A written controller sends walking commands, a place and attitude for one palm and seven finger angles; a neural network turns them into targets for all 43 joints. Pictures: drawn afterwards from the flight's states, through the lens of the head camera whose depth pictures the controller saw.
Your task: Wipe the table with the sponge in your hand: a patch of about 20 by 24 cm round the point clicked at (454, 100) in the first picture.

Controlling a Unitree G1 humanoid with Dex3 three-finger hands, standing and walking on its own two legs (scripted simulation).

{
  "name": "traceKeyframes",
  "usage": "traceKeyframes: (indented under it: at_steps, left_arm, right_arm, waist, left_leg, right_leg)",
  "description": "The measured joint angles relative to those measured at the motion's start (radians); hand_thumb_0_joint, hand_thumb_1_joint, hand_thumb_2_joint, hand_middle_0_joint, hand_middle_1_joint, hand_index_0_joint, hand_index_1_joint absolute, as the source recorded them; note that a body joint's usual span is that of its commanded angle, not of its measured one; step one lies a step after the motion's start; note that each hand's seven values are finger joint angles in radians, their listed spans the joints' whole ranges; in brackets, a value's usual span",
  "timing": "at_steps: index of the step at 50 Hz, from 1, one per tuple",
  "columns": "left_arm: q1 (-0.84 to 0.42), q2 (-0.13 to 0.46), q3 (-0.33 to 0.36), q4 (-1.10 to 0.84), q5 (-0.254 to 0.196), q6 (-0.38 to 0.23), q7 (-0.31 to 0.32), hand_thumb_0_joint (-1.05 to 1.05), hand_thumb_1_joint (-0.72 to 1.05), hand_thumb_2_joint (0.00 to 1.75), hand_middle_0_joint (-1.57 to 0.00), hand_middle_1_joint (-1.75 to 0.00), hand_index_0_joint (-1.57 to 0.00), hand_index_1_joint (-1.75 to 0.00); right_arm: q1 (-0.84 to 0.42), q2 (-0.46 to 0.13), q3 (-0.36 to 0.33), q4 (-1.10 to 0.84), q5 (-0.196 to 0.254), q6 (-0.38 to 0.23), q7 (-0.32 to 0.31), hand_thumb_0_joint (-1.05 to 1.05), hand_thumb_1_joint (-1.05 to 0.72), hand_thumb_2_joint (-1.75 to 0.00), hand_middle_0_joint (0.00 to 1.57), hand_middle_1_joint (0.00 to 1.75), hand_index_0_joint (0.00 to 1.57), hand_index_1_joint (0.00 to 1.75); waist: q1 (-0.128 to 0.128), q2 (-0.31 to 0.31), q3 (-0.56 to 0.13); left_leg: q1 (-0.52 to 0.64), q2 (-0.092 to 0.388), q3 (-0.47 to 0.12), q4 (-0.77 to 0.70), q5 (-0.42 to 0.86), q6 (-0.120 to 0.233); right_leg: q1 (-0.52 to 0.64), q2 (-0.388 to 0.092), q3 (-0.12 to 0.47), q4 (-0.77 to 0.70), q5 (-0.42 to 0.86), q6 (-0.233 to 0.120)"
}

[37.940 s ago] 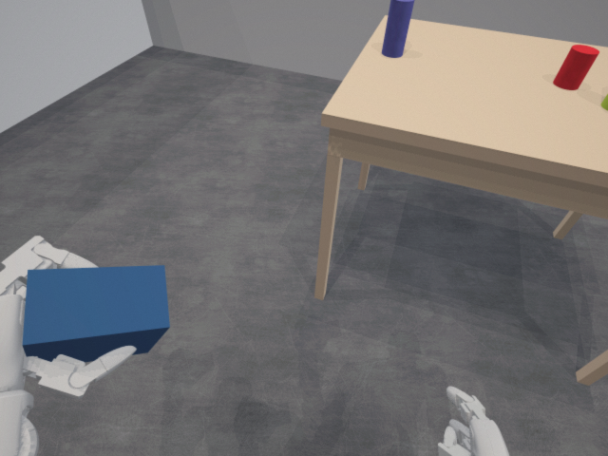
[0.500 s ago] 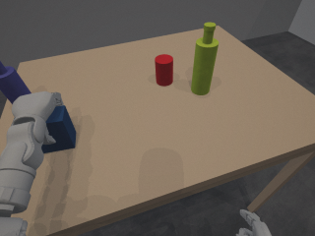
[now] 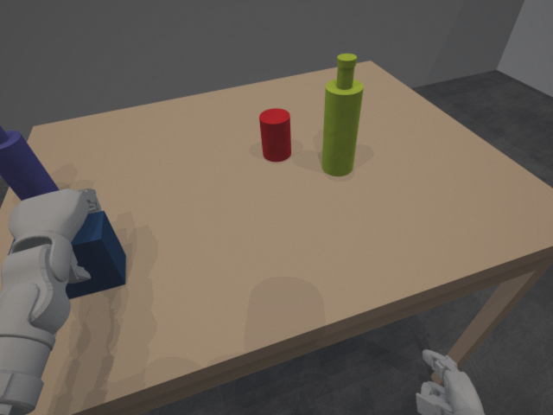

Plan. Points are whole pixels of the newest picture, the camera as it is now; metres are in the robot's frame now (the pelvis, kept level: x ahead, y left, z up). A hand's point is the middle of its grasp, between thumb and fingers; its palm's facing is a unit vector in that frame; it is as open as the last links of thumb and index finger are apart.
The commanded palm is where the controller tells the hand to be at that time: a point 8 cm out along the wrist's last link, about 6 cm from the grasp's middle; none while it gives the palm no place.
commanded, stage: wipe back along the first lane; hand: left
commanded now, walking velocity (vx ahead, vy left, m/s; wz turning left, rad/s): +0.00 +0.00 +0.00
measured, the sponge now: (79, 264) +0.29 +0.35 +0.07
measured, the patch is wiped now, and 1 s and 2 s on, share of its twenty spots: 1.00 1.00 1.00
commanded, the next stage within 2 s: lift the sponge slowly off the table in 0.90 s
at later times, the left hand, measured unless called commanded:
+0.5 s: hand (67, 268) +0.26 +0.32 +0.12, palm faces +0.02 -0.04 -1.00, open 10.2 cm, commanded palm +0.22 +0.30 +0.16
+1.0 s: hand (68, 294) +0.22 +0.29 +0.12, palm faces +0.08 -0.06 -1.00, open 10.2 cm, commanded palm +0.18 +0.28 +0.16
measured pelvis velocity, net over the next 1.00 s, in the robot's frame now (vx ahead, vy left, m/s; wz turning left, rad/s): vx -0.01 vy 0.00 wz -0.02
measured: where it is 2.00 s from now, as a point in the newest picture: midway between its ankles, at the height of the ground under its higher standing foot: outside the picture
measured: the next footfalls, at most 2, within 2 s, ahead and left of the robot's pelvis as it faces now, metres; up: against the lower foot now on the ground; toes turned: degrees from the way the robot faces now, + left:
none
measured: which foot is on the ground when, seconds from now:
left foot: down 0.00-1.00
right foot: down 0.00-1.00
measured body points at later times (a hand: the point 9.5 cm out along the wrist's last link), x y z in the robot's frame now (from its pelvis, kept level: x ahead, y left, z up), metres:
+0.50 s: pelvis +0.00 +0.00 +0.00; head -0.02 -0.04 +0.44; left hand +0.25 +0.32 +0.17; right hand +0.22 -0.23 -0.09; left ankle +0.02 +0.11 -0.74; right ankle -0.03 -0.11 -0.74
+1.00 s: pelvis -0.01 +0.00 -0.01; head -0.03 -0.04 +0.44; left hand +0.21 +0.29 +0.17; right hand +0.22 -0.21 -0.09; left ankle +0.02 +0.11 -0.74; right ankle -0.03 -0.11 -0.74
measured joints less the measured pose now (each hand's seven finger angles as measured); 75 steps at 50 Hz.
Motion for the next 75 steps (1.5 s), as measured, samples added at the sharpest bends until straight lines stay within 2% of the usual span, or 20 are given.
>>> traceKeyframes:
  at_steps: [11,24,38,52,60,75]
  left_arm:
    - [0.108,-0.002,0.027,-0.125,-0.017,0.024,-0.001,0.0,-0.51,1.07,-0.68,-1.38,-0.7,-1.37]
    - [0.249,-0.007,0.037,-0.297,-0.043,0.056,0.006,0.0,-0.51,1.07,-0.68,-1.38,-0.7,-1.37]
    - [0.302,-0.056,-0.027,-0.413,-0.014,0.126,0.045,0.0,-0.51,1.07,-0.68,-1.38,-0.7,-1.37]
    - [0.436,-0.064,-0.034,-0.561,-0.03,0.166,0.056,0.0,-0.51,1.07,-0.68,-1.38,-0.7,-1.37]
    - [0.436,-0.044,-0.032,-0.565,-0.044,0.165,0.042,0.0,-0.52,1.07,-0.69,-1.37,-0.71,-1.36]
    - [0.441,0.001,-0.003,-0.557,-0.089,0.112,0.012,0.0,-0.53,1.07,-0.71,-1.35,-0.73,-1.34]
  right_arm:
    - [-0.005,-0.003,0.001,-0.01,-0.006,0.001,-0.002,0.01,-0.9,-0.9,0.2,0.3,0.2,0.3]
    - [-0.011,0.003,0.004,-0.032,-0.009,-0.014,0.001,0.01,-0.9,-0.9,0.2,0.3,0.2,0.3]
    - [-0.026,0.018,0.008,-0.019,-0.004,-0.025,-0.008,0.01,-0.9,-0.9,0.2,0.3,0.17,0.29]
    - [-0.029,0.018,0.014,-0.009,-0.008,-0.028,0.001,0.01,-0.9,-0.9,0.2,0.3,0.16,0.29]
    - [-0.031,0.021,0.022,0.0,-0.015,-0.043,-0.009,0.01,-0.9,-0.9,0.2,0.3,0.18,0.29]
    - [-0.029,0.025,0.029,0.016,-0.028,-0.076,-0.025,0.01,-0.9,-0.9,0.2,0.3,0.19,0.29]
  waist:
    - [0.012,0.005,0.001]
    - [0.017,0.009,-0.006]
    - [0.037,0.014,-0.003]
    - [0.042,0.02,-0.003]
    - [0.051,0.017,0.006]
    - [0.065,0.021,0.022]
  left_leg:
    - [-0.007,0.01,-0.005,0.032,-0.024,-0.011]
    - [-0.01,0.01,0.003,0.063,-0.042,-0.009]
    - [-0.009,-0.003,0.01,0.055,-0.026,0.002]
    - [0.009,0.002,0.02,0.057,-0.031,-0.001]
    - [0.013,0.008,0.014,0.06,-0.031,-0.009]
    - [0.023,0.02,0.002,0.066,-0.031,-0.022]
  right_leg:
    - [-0.007,0.011,-0.004,0.033,-0.025,-0.01]
    - [-0.013,0.01,0.004,0.065,-0.042,-0.006]
    - [-0.019,-0.005,0.01,0.072,-0.032,0.005]
    - [-0.009,-0.001,0.021,0.083,-0.038,0.003]
    - [-0.007,0.006,0.015,0.091,-0.042,-0.006]
    - [0.009,0.02,0.005,0.087,-0.04,-0.019]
